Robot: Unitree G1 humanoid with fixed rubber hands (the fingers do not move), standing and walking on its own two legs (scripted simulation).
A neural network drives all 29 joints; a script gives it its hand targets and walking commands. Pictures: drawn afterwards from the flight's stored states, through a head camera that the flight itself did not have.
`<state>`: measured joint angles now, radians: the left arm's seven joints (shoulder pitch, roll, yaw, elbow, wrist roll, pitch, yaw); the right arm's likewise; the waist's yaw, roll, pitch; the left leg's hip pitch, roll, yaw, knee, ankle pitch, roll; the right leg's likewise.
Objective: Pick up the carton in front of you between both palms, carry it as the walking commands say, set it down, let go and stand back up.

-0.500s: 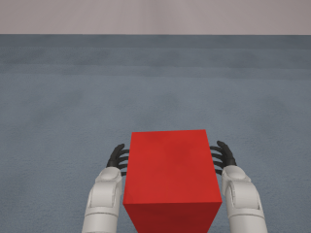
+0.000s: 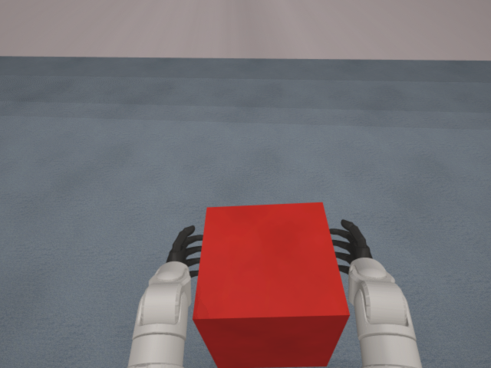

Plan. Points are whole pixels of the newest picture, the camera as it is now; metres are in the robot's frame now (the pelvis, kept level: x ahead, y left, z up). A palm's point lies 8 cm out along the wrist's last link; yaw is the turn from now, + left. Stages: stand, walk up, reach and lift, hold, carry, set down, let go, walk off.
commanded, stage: carry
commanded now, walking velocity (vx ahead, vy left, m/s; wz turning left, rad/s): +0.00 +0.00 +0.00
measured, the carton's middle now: (268, 288) +0.30 +0.00 -0.04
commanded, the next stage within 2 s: hold in 1.40 s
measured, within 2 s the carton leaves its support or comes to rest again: neither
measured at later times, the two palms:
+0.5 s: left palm (173, 285) +0.26 +0.15 +0.04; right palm (363, 279) +0.27 -0.15 +0.05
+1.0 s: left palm (171, 295) +0.24 +0.15 +0.04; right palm (367, 291) +0.25 -0.15 +0.05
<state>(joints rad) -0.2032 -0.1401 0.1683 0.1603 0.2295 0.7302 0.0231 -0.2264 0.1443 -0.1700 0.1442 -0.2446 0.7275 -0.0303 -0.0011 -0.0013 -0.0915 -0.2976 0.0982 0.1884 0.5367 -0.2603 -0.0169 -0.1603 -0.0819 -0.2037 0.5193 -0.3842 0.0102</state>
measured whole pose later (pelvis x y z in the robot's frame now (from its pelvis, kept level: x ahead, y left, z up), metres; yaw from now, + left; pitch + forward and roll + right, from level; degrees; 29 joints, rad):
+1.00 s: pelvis -0.05 +0.00 +0.00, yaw +0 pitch +1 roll +0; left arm -0.22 -0.14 0.17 0.17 0.24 0.75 0.02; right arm -0.24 0.15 -0.18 0.17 -0.25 0.72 -0.02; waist 0.00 0.00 -0.09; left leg -0.35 0.11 0.18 0.51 -0.17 -0.01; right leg -0.22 -0.07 -0.22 0.53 -0.32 -0.01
